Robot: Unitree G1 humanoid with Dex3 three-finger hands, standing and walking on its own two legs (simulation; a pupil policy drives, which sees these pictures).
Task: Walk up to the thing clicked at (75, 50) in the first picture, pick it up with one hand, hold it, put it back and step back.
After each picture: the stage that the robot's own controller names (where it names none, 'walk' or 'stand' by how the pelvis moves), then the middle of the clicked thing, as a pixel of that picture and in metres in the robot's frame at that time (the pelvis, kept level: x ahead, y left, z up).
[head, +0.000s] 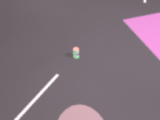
stand; (76, 52) +1.28 +0.09 -0.72
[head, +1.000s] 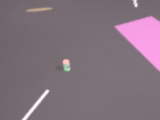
walk; (66, 65) +1.15 +0.27 -0.71
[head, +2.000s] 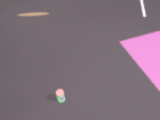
walk; (60, 95) +0.72 +0.26 -0.71
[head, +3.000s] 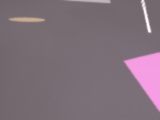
walk; out of the picture +0.41 +0.15 -0.70
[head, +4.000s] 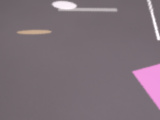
stand; out of the picture +0.34 +0.16 -0.72
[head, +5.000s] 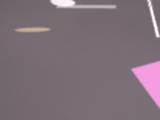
stand; out of the picture +0.34 +0.16 -0.73
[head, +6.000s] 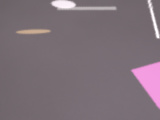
stand; out of the picture +0.34 +0.18 -0.73
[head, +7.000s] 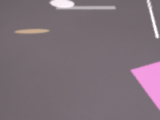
stand; out of the picture +0.33 +0.18 -0.73
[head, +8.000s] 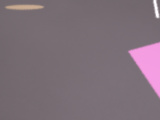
go down; out of the picture +0.35 +0.17 -0.69
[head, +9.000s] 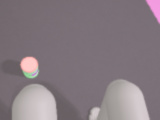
go down; (30, 68) +0.43 +0.19 -0.29
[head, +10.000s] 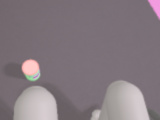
close in; (31, 70) +0.43 +0.19 -0.30
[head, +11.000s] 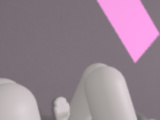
close in; out of the picture +0.43 +0.23 -0.22
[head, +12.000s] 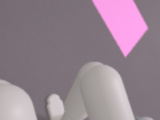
close; out of the picture +0.42 +0.24 -0.23
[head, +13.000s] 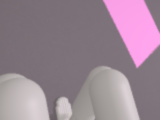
lift; out of the picture +0.35 +0.21 -0.22
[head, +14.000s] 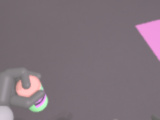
lift; (33, 94) +0.32 +0.18 -0.02
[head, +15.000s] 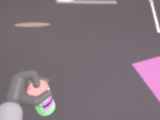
hold; (42, 98) +0.32 +0.16 +0.01
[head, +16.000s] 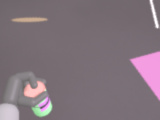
hold; (38, 99) +0.32 +0.17 -0.01
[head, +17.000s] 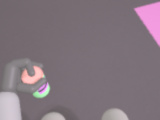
crouch; (36, 82) +0.37 +0.17 -0.09
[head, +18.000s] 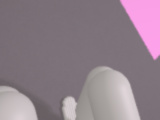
lower; out of the picture +0.56 +0.25 -0.26
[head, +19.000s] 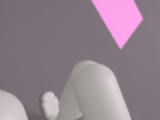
lower; out of the picture +0.55 +0.28 -0.26
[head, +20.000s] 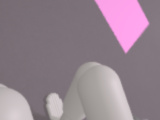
lower; out of the picture +0.55 +0.27 -0.25
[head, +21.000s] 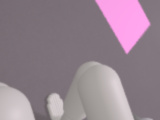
lower; out of the picture +0.56 +0.24 -0.25
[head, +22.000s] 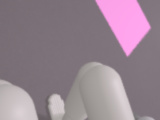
lower; out of the picture +0.56 +0.20 -0.25
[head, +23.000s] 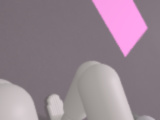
open; out of the picture +0.57 +0.14 -0.25
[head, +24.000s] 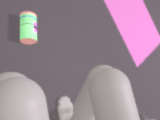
stand; (28, 28) +0.57 +0.06 -0.25
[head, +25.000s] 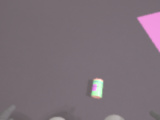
walk; (97, 88) +0.49 -0.11 -0.55
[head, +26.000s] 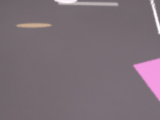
stand; out of the picture +0.44 -0.20 -0.69
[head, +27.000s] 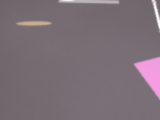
stand; out of the picture +0.42 -0.27 -0.69
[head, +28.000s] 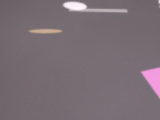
stand; out of the picture +0.41 -0.37 -0.74
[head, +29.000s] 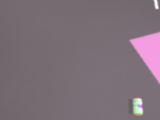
walk; (137, 106) +0.48 -0.47 -0.73
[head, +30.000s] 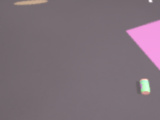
walk; (144, 86) +0.72 -0.49 -0.73
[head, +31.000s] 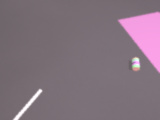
walk; (135, 64) +1.01 -0.53 -0.73
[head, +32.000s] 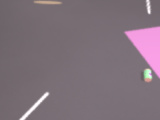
stand; (147, 75) +1.01 -0.66 -0.74
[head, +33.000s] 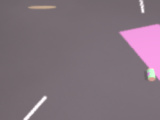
stand; (151, 74) +1.02 -0.69 -0.75
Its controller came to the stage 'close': yes
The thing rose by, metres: 0.70
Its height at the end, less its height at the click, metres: -0.02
